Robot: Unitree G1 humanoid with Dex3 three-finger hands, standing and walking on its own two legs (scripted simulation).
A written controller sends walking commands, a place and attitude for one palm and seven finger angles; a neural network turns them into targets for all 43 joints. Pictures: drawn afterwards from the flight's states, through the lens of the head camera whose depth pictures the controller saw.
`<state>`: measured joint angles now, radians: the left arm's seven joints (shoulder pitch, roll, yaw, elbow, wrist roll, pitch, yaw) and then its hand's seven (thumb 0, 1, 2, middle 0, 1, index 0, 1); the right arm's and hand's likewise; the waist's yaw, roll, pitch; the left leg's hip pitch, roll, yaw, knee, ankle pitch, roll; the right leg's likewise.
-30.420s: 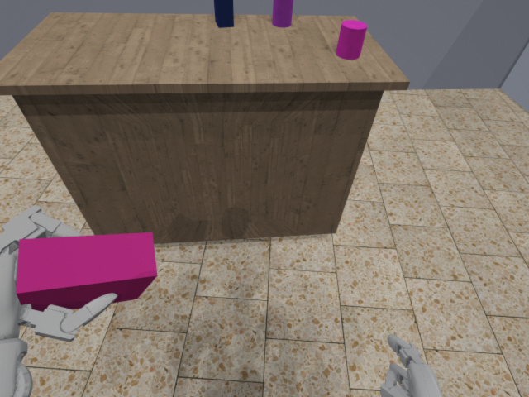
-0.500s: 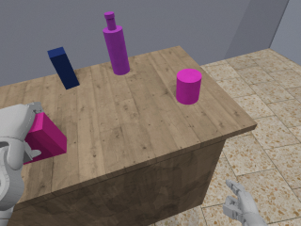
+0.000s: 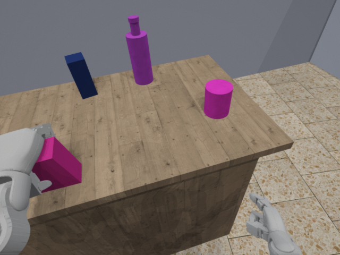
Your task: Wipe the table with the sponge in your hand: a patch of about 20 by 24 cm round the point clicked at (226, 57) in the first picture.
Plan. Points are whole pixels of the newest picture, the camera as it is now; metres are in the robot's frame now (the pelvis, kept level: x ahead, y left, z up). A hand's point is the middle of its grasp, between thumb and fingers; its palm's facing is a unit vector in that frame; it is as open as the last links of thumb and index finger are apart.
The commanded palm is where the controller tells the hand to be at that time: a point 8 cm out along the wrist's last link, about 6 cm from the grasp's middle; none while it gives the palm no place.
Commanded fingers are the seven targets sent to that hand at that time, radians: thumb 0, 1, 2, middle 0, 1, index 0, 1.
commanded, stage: lift the sponge slowly off the table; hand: left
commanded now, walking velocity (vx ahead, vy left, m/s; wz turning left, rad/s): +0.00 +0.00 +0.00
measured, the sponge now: (46, 173) +0.22 +0.31 +0.12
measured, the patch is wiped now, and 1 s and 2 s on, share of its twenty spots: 1.00 1.00 1.00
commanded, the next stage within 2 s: bring the sponge back beside the body in 1.98 s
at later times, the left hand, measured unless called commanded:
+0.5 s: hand (39, 166) +0.21 +0.29 +0.17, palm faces +0.12 -0.04 -0.99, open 9.4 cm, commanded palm +0.17 +0.28 +0.23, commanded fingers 0.00 0.10 1.30 -1.20 -1.60 -1.20 -1.60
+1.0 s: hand (32, 158) +0.20 +0.29 +0.20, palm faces +0.13 -0.03 -0.99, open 9.4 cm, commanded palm +0.16 +0.28 +0.27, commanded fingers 0.00 0.10 1.30 -1.20 -1.60 -1.20 -1.60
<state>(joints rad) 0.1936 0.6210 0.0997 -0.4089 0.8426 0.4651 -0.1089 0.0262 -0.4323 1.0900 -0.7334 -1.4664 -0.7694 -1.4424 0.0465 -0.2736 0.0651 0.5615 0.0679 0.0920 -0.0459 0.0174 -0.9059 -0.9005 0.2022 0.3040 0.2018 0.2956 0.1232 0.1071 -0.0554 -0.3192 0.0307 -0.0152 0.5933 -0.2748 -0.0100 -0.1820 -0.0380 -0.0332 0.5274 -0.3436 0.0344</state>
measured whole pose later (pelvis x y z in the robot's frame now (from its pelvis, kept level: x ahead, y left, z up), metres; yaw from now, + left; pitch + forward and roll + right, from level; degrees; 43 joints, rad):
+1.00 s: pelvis -0.03 -0.02 +0.00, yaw +1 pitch -4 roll -1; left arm -0.05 0.66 0.04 -0.25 0.81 0.43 -0.23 -0.01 -0.47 1.09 -0.79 -1.41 -0.82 -1.39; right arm 0.02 -0.27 0.07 0.62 0.06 0.01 -0.09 0.02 -0.90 -0.90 0.20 0.30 0.20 0.30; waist 0.15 0.14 -0.02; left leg -0.25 0.05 -0.05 0.51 -0.19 -0.04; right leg -0.14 -0.02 -0.06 0.51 -0.30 0.00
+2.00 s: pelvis -0.04 -0.02 +0.00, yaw +0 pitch -4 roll +0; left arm -0.29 0.72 0.03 -0.22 0.79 0.50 -0.30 -0.01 -0.47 1.09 -0.79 -1.41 -0.82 -1.39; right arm 0.01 -0.28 0.09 0.61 0.08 0.01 -0.11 0.02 -0.91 -0.90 0.20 0.30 0.20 0.30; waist 0.16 0.14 -0.02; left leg -0.26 0.04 -0.03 0.49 -0.16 -0.04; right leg -0.17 -0.02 -0.04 0.52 -0.29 0.00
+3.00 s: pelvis -0.05 -0.02 +0.00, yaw +0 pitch -5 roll +0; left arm -0.03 0.70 0.11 -0.52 0.70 0.52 -0.22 -0.01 -0.47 1.09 -0.79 -1.41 -0.82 -1.39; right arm -0.01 -0.26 0.10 0.58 0.07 0.03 -0.10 0.02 -0.90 -0.90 0.20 0.30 0.20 0.30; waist 0.19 0.13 -0.02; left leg -0.24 0.05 -0.02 0.49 -0.16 -0.04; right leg -0.15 -0.02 -0.03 0.52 -0.28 0.01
